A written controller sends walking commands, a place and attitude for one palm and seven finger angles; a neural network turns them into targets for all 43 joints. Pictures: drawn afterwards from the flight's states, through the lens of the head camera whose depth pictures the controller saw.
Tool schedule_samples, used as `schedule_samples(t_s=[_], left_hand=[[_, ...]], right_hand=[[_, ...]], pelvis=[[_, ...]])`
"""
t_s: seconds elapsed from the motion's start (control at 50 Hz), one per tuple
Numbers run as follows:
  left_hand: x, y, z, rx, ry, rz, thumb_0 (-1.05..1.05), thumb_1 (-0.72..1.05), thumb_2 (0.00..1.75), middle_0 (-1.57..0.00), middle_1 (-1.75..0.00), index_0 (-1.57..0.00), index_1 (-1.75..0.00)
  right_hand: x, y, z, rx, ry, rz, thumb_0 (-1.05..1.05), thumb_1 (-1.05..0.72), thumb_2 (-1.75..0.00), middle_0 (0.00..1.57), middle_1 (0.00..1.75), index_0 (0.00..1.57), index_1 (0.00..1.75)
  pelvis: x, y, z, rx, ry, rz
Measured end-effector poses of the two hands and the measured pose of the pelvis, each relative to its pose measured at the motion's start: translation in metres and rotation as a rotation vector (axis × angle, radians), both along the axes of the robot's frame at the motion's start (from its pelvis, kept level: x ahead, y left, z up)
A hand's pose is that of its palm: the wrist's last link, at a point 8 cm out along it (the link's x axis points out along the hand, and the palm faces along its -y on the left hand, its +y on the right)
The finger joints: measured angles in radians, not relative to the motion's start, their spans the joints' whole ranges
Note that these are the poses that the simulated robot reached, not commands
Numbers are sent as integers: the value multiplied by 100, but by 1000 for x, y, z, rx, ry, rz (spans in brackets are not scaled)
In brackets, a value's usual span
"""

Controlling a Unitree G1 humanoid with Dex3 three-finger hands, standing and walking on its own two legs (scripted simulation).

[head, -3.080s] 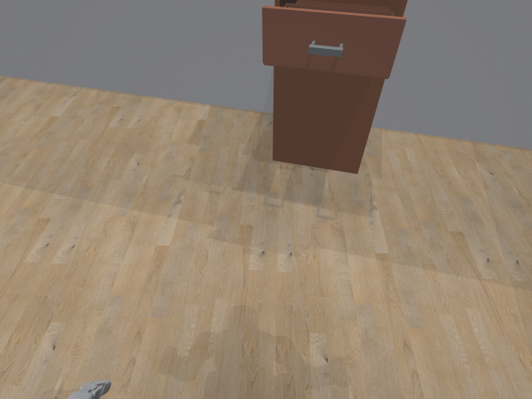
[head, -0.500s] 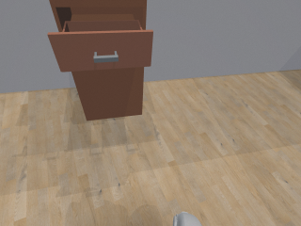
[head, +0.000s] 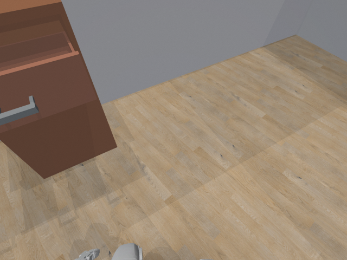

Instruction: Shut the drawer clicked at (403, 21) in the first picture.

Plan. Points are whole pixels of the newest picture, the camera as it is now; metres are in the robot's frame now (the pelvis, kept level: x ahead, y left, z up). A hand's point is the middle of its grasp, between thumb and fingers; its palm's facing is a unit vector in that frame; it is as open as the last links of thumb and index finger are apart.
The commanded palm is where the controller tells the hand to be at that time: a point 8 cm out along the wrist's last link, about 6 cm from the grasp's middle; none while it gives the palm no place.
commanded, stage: turn to face it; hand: left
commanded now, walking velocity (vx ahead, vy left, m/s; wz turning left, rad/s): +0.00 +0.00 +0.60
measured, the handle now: (15, 109) +0.50 +0.45 +0.04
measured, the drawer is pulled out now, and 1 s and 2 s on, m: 0.29 0.29 0.29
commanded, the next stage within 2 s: take the last steps up to it in 0.88 s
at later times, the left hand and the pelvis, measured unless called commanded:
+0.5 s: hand out of the picture +0.06 +0.26 -0.17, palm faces +0.29 -0.94 -0.20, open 7.4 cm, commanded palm none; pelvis +0.07 +0.06 +0.01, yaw +13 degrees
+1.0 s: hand out of the picture +0.08 +0.20 -0.14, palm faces +0.43 -0.87 -0.26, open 7.4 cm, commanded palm none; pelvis +0.08 +0.00 +0.01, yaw +25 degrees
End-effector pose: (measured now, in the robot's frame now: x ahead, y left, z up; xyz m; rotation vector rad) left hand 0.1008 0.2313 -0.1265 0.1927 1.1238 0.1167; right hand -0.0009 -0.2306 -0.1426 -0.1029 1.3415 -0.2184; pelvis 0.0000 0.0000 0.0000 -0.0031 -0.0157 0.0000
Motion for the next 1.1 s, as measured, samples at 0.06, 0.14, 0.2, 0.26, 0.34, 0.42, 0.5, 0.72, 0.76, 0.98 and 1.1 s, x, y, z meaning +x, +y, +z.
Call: schedule_samples(t_s=[0.06, 0.14, 0.2, 0.26, 0.34, 0.42, 0.5, 0.72, 0.76, 0.98, 1.1], left_hand=[[-1, 11, 5, 19, 18, 22, -1, 93, 89, -20, -30, -20, -30], [-3, 21, 2, -1, 22, 78, -1, 92, 89, -20, -30, -20, -30], [-9, 28, -7, -33, 29, 142, 0, 92, 89, -20, -30, -20, -30], [-20, 39, -23, -67, 58, 213, 0, 91, 89, -20, -30, -20, -30], [-41, 51, -29, -78, 144, 272, 0, 91, 89, -20, -30, -20, -30], [-56, 64, -21, -69, 192, 308, 1, 91, 89, -20, -30, -20, -30], [-62, 74, -14, -47, 205, 342, 1, 90, 89, -20, -30, -20, -30], [-31, 71, 5, 22, 96, 384, 1, 91, 89, -20, -30, -19, -30], [-24, 63, 9, 34, 63, 387, 1, 90, 89, -20, -30, -19, -30], [-45, 12, 23, 49, 17, 456, 0, 90, 89, -20, -30, -20, -30], [-88, 0, 17, 19, 66, 539, 0, 91, 89, -20, -30, -20, -30]], right_hand=[[50, 2, 7, -9, -94, 36, 1, -91, -90, 20, 30, 20, 30], [95, 16, 13, -7, -131, 100, 0, -91, -90, 20, 30, 20, 30], [120, 29, 16, -18, -123, 157, 0, -92, -90, 20, 30, 20, 30], [142, 43, 15, -38, -116, 221, 0, -92, -90, 20, 30, 20, 30], [160, 61, 21, -50, -107, 278, 1, -92, -90, 20, 30, 20, 30], [169, 69, 29, -59, -95, 302, 1, -92, -90, 20, 30, 20, 30], [177, 70, 34, -62, -88, 320, 1, -91, -90, 20, 30, 20, 30], [191, 49, 22, -37, -63, 369, 1, -91, -90, 20, 30, 20, 30], [195, 41, 16, -25, -61, 378, 1, -91, -90, 20, 30, 20, 30], [218, 17, 3, 22, -54, 450, 1, -91, -90, 20, 30, 20, 30], [224, 27, 9, 10, -28, 532, 1, -91, -90, 20, 30, 20, 30]], pelvis=[[15, 4, 4, -7, 3, 8], [34, 14, 6, -23, -5, 47], [47, 25, 4, -35, -12, 86], [58, 39, -3, -49, -12, 134], [63, 51, -1, -34, 3, 165], [67, 58, 7, -37, 17, 193], [71, 60, 12, -39, 24, 224], [76, 39, 11, -22, 23, 317], [76, 31, 9, -14, 24, 332], [76, -1, 10, 26, 1, 428], [72, 0, 12, 32, 3, 472]])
